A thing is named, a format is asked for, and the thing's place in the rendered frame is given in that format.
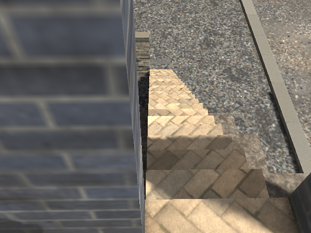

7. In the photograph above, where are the stairs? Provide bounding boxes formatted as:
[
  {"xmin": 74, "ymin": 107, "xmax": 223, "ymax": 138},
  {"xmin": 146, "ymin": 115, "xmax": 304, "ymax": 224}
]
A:
[{"xmin": 146, "ymin": 69, "xmax": 269, "ymax": 200}]

